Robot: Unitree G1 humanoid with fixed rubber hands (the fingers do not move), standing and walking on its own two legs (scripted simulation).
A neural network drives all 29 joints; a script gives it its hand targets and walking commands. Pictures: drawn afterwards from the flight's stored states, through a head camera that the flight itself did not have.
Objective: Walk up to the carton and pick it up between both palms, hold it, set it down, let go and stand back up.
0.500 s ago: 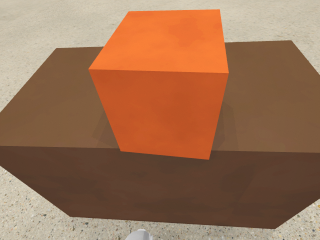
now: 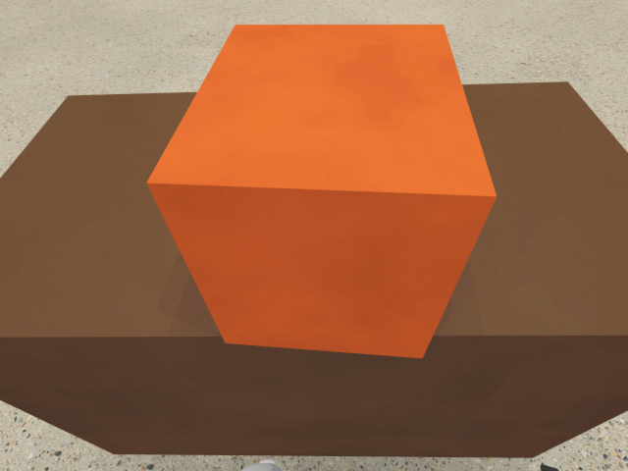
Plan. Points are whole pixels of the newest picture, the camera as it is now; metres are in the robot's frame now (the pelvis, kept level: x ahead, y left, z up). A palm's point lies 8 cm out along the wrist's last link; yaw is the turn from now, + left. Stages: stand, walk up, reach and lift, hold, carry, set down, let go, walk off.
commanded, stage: walk up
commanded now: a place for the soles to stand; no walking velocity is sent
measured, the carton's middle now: (328, 191) +0.42 +0.00 +0.15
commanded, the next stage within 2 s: reach and lift in 1.48 s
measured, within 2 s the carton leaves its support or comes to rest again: neither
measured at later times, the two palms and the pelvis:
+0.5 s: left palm out of the picture +0.11 +0.28 -0.08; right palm out of the picture +0.09 -0.30 -0.09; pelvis +0.01 -0.01 +0.04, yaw -1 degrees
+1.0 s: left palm out of the picture +0.11 +0.30 -0.07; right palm out of the picture +0.09 -0.27 -0.08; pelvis +0.02 +0.01 +0.05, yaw -2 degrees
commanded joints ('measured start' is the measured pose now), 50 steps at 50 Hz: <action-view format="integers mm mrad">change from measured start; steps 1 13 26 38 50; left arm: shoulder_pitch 2 -120 -170 -163 -146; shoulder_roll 265 237 209 200 193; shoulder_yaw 63 39 34 32 30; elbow -23 44 82 90 82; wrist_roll -3 0 -2 -3 5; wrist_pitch -26 -17 -11 -18 -11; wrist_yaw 16 5 -5 4 6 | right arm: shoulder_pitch -85 -128 -133 -127 -126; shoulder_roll -246 -222 -206 -193 -187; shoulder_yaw -49 -27 -15 -22 -32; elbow -36 64 116 125 110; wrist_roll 8 6 -2 -4 -6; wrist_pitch -28 -14 -10 6 9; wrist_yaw -17 -8 -1 6 7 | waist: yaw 19 -2 -9 -6 0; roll -23 -27 -38 -24 -26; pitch -176 -150 -147 -158 -148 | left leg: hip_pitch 104 212 324 378 370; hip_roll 108 93 88 89 99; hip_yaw -155 -121 -82 -74 -84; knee -214 -351 -463 -509 -538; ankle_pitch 259 134 189 244 225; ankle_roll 88 65 39 30 30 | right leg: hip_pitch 82 75 123 158 173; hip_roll -91 -95 -97 -105 -93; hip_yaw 137 145 125 100 82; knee -228 -388 -518 -547 -548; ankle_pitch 341 261 298 358 353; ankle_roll -99 -80 -52 -35 -31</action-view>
